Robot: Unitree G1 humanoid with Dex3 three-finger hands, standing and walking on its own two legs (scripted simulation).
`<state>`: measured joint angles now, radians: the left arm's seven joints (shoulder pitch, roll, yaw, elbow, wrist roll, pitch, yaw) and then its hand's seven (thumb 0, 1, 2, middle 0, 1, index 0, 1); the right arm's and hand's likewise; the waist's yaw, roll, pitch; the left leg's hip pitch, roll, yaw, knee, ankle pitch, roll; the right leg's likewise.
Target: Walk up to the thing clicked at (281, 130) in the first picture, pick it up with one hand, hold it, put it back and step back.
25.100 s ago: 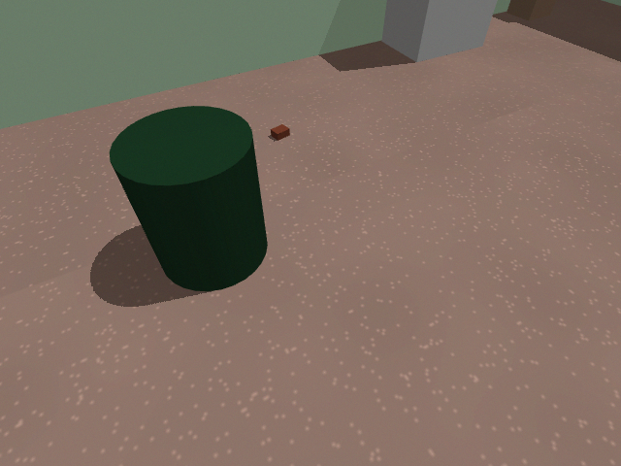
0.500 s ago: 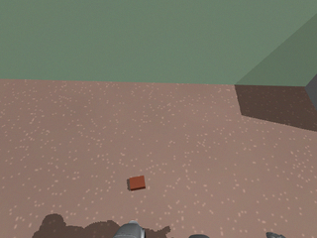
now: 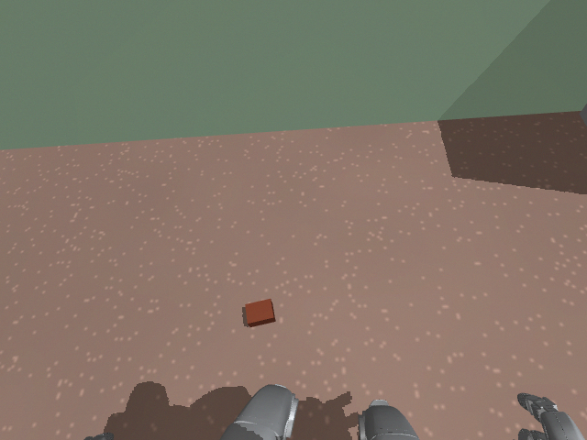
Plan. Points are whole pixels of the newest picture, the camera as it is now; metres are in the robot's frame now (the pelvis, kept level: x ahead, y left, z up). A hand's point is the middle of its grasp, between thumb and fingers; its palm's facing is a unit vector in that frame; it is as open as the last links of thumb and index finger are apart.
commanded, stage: walk up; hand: left
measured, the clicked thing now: (260, 313) +0.52 +0.22 -0.72
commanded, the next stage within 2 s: none
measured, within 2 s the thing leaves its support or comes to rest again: neither
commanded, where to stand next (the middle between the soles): +0.10 +0.03 m, yaw +0 degrees
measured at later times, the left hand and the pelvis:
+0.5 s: hand out of the picture +0.03 +0.33 -0.13, palm faces +0.08 -0.93 -0.35, open 7.4 cm; pelvis +0.00 +0.03 +0.03, yaw +5 degrees
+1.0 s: hand out of the picture +0.10 +0.36 -0.13, palm faces +0.03 -0.90 -0.43, open 7.4 cm; pelvis +0.07 +0.07 +0.01, yaw +3 degrees
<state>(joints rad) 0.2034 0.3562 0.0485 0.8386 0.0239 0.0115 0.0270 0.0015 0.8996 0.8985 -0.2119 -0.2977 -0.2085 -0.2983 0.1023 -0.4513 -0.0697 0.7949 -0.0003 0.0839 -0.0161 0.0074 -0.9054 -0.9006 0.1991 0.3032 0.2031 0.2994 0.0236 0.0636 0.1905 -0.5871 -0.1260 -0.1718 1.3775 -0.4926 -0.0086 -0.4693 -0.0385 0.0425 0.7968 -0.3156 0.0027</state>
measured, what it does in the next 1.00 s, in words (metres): steps on the spot: left foot, then right foot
